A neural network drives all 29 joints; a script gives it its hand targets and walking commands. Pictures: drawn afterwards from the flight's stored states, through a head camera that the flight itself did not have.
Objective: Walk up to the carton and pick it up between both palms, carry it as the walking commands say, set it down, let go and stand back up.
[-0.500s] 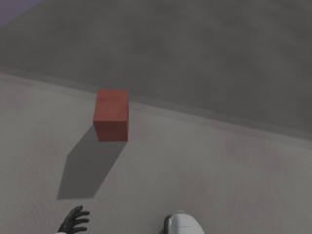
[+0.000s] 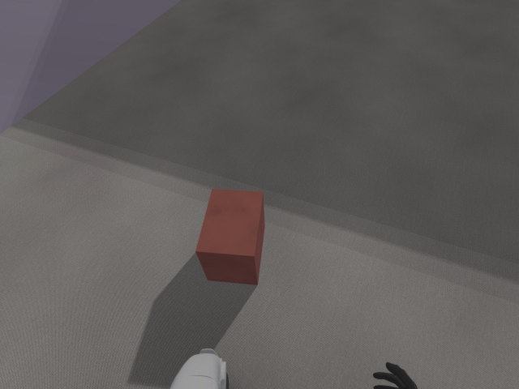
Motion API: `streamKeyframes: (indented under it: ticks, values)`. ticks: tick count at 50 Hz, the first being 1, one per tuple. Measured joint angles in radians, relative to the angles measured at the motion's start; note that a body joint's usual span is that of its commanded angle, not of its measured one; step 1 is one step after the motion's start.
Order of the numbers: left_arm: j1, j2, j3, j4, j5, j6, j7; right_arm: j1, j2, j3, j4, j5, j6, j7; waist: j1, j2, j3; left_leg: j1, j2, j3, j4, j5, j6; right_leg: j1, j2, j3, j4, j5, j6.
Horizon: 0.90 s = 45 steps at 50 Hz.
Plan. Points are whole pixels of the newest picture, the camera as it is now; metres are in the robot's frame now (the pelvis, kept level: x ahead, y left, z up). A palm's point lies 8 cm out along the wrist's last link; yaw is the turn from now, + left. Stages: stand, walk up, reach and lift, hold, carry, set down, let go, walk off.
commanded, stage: walk up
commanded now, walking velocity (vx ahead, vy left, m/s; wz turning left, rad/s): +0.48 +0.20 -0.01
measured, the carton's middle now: (234, 236) +0.73 +0.20 -0.66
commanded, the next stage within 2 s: none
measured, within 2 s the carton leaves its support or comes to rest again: neither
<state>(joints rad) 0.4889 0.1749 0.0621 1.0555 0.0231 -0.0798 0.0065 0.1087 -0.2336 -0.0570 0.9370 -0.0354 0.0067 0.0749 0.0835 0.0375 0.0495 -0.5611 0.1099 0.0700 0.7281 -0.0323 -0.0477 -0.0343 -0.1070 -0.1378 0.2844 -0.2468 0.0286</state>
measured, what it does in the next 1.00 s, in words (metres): walks ahead: left foot, then right foot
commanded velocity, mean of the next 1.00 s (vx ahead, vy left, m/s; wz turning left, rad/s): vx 0.24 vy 0.01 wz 0.00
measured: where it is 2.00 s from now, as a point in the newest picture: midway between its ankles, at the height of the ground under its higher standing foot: (269, 356)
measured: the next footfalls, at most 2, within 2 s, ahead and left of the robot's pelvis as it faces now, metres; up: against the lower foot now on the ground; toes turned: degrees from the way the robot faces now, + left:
left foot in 0.14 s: +0.22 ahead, +0.18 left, +0.00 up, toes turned +9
right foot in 0.62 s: +0.32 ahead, -0.11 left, +0.00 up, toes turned -9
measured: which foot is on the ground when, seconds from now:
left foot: up 0.00-0.12, down 0.14-0.62, up 0.64-1.00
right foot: down 0.00-0.14, up 0.16-0.60, down 0.62-1.00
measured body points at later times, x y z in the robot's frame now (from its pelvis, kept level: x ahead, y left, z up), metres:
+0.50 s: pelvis +0.19 +0.05 +0.00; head +0.22 +0.07 +0.45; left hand +0.29 +0.29 -0.16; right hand +0.14 -0.20 -0.13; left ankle +0.18 +0.17 -0.75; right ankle +0.25 -0.11 -0.70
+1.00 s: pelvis +0.29 +0.02 +0.00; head +0.32 +0.00 +0.44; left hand +0.27 +0.27 -0.14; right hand +0.37 -0.23 -0.17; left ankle +0.34 +0.16 -0.72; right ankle +0.29 -0.10 -0.75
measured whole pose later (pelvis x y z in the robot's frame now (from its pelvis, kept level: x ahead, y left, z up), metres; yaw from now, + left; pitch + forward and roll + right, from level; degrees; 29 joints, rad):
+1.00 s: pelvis +0.29 +0.02 +0.00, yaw +0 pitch +0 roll +2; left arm 0.33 0.18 0.05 1.06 0.02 -0.03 0.02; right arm 0.16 -0.22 -0.05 1.02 0.00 0.03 -0.01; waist 0.03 0.02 0.07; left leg -0.38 0.04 0.05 0.66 -0.27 -0.03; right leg -0.17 -0.10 -0.14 0.41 -0.23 0.01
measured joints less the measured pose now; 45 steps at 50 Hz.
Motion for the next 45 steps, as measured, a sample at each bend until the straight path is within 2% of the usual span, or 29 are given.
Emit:
streamKeyframes:
  ticks: [4,6,7,8,10,11,14,21,25,29,31,32,34,35,37,40,43,45]
  values:
    - [0.011,0.002,-0.001,0.004,-0.001,0.004,-0.001,-0.054,0.022,0.014,-0.015,0.005,-0.016,0.000,0.014,-0.017,0.000,0.063,-0.011,0.030,-0.165,-0.046,0.005,0.061,-0.013,-0.007,-0.016,-0.048,0.040]
    - [0.012,0.009,-0.005,0.011,-0.006,0.008,-0.002,-0.068,0.029,0.018,-0.020,0.002,-0.038,-0.010,0.013,-0.027,-0.005,0.127,-0.017,0.053,-0.238,-0.070,0.011,0.066,-0.021,-0.004,0.040,-0.107,0.060]
    - [0.012,0.011,-0.008,0.014,-0.008,0.011,-0.003,-0.069,0.027,0.016,-0.019,-0.003,-0.054,-0.020,0.007,-0.028,-0.007,0.155,-0.019,0.059,-0.258,-0.064,0.022,0.044,-0.028,0.002,0.120,-0.156,0.057]
    - [-0.011,0.016,-0.010,0.017,-0.012,0.015,-0.002,-0.072,0.032,0.012,-0.013,-0.011,-0.066,-0.031,-0.004,-0.046,0.002,0.143,-0.031,0.065,-0.215,-0.073,0.040,-0.011,-0.043,0.025,0.263,-0.201,0.039]
    - [-0.069,0.029,-0.006,0.010,-0.010,0.024,0.002,-0.049,0.036,0.012,-0.002,-0.006,-0.079,-0.045,-0.021,-0.062,0.016,0.148,-0.030,0.070,-0.169,-0.127,0.063,-0.156,-0.012,0.095,0.585,-0.250,0.006]
    - [-0.098,0.039,-0.001,0.003,-0.011,0.027,0.002,-0.026,0.037,0.012,0.008,-0.001,-0.082,-0.051,-0.031,-0.067,0.018,0.169,-0.026,0.071,-0.180,-0.141,0.066,-0.218,0.005,0.105,0.699,-0.233,-0.004]
    - [-0.182,0.069,0.010,-0.023,-0.009,0.041,-0.006,0.062,0.036,0.005,0.050,0.007,-0.086,-0.063,-0.063,-0.084,0.017,0.247,-0.021,0.070,-0.260,-0.133,0.056,-0.353,0.018,0.086,0.817,-0.144,-0.009]
    - [-0.320,0.075,0.009,-0.044,-0.007,0.092,-0.030,0.231,0.044,0.004,0.113,0.007,-0.083,-0.074,-0.118,-0.079,0.016,0.375,-0.011,0.053,-0.365,-0.141,0.048,-0.472,0.012,0.056,0.691,-0.015,0.013]
    - [-0.357,0.052,-0.005,-0.052,-0.010,0.106,-0.041,0.271,0.053,0.003,0.121,0.006,-0.073,-0.081,-0.139,-0.068,0.012,0.426,-0.004,0.054,-0.396,-0.156,0.029,-0.445,0.009,0.044,0.511,0.034,0.018]
    - [-0.378,0.021,-0.022,-0.062,-0.012,0.085,-0.036,0.284,0.051,0.000,0.143,0.004,-0.060,-0.082,-0.150,-0.049,0.001,0.459,0.000,0.060,-0.388,-0.192,0.003,-0.355,0.012,0.017,0.309,0.026,0.014]
    - [-0.372,0.014,-0.024,-0.066,-0.011,0.060,-0.024,0.298,0.053,0.003,0.159,0.007,-0.050,-0.083,-0.149,-0.050,-0.012,0.453,-0.006,0.060,-0.321,-0.246,-0.012,-0.273,0.013,0.001,0.202,0.034,0.015]
    - [-0.368,0.008,-0.023,-0.062,-0.005,0.047,-0.018,0.298,0.050,0.005,0.165,0.007,-0.045,-0.084,-0.142,-0.039,-0.012,0.434,0.001,0.055,-0.255,-0.293,-0.005,-0.265,0.018,0.000,0.196,0.076,-0.002]
    - [-0.351,-0.007,-0.025,-0.048,0.000,0.036,-0.008,0.281,0.043,0.005,0.167,0.001,-0.025,-0.087,-0.132,-0.012,-0.009,0.358,-0.007,0.011,-0.051,-0.432,0.010,-0.269,0.023,-0.006,0.246,0.045,-0.035]
    - [-0.332,-0.009,-0.024,-0.041,0.001,0.036,-0.003,0.269,0.038,0.002,0.163,-0.003,-0.015,-0.084,-0.125,-0.007,-0.011,0.312,-0.022,-0.003,0.054,-0.446,0.010,-0.260,0.018,-0.005,0.246,0.028,-0.043]
    - [-0.290,-0.007,-0.019,-0.024,-0.003,0.037,0.006,0.242,0.025,-0.006,0.152,-0.003,-0.005,-0.075,-0.108,0.003,-0.014,0.236,-0.037,-0.011,0.190,-0.395,0.003,-0.230,0.010,0.000,0.209,0.024,-0.045]
    - [-0.230,0.004,-0.010,-0.002,-0.005,0.031,0.011,0.202,0.011,-0.014,0.133,-0.004,0.003,-0.064,-0.082,0.011,-0.015,0.151,-0.032,-0.016,0.273,-0.303,-0.005,-0.191,0.004,0.007,0.151,0.040,-0.040]
    - [-0.176,0.010,-0.008,0.005,-0.005,0.024,0.016,0.160,0.001,-0.017,0.112,-0.001,0.016,-0.062,-0.063,0.011,-0.008,0.097,-0.032,-0.025,0.280,-0.250,-0.005,-0.167,-0.005,0.014,0.123,0.042,-0.037]
    - [-0.156,0.009,-0.011,0.009,-0.007,0.024,0.016,0.122,-0.002,-0.009,0.101,0.016,0.022,-0.067,-0.060,0.007,0.009,0.104,-0.042,-0.039,0.192,-0.244,0.000,-0.148,-0.008,0.015,0.108,0.044,-0.033]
